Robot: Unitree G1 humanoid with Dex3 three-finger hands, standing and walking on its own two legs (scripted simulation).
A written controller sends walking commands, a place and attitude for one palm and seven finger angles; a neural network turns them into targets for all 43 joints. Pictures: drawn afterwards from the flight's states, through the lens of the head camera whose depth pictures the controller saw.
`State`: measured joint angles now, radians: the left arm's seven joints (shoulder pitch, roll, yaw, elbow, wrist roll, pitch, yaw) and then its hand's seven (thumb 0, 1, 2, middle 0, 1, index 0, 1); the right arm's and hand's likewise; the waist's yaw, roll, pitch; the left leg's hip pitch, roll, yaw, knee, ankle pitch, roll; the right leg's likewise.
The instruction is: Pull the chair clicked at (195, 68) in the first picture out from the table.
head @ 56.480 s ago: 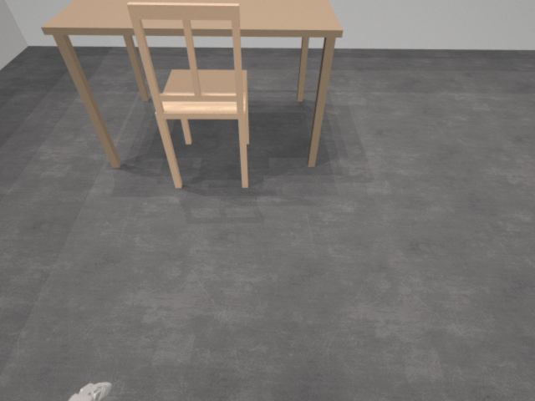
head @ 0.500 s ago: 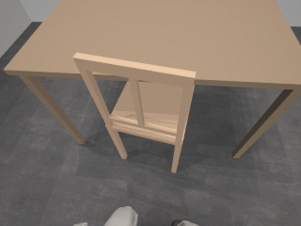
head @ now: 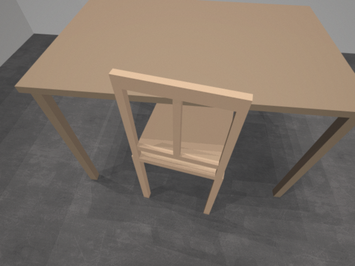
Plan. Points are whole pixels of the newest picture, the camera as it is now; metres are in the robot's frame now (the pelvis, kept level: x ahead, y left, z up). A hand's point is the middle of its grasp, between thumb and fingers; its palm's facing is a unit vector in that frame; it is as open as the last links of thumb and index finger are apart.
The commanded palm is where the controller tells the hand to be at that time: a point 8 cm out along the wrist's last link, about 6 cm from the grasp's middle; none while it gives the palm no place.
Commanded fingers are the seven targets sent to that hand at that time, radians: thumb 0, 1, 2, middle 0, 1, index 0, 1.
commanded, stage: come to a stop and stand still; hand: left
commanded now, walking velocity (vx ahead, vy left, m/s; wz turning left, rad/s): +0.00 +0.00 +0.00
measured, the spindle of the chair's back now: (177, 129) +0.52 +0.04 -0.08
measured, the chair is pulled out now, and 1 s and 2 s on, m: -0.05 -0.05 -0.05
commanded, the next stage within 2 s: look again from close up in 0.26 s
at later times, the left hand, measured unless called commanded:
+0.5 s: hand out of the picture -0.01 +0.17 -0.17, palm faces +0.01 -0.98 -0.20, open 7.3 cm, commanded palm none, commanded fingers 0.00 0.90 0.90 -0.20 -0.30 -0.20 -0.30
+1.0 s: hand out of the picture -0.04 +0.18 -0.17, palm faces +0.00 -0.98 -0.18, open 7.3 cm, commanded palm none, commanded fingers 0.00 0.90 0.90 -0.20 -0.30 -0.20 -0.30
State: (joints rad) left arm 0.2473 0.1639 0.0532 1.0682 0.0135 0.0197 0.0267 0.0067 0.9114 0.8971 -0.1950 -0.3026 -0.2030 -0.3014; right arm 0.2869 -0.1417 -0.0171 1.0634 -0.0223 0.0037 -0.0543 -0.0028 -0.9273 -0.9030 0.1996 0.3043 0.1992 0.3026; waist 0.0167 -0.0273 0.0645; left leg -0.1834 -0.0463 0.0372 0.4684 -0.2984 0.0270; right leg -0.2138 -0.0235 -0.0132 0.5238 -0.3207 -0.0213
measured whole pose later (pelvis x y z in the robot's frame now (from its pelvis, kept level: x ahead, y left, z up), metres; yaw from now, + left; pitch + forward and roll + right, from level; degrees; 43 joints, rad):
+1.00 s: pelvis -0.02 +0.01 +0.00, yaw -1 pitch +0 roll +1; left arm 0.33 0.14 -0.02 1.10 0.01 -0.01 0.03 0.01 0.91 0.90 -0.20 -0.30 -0.20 -0.30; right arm 0.30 -0.15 0.02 1.11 -0.01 -0.03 -0.03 0.00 -0.91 -0.90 0.20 0.30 0.20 0.30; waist 0.01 0.00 0.02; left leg -0.19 -0.03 0.06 0.44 -0.25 0.04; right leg -0.22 -0.01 0.01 0.48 -0.26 0.00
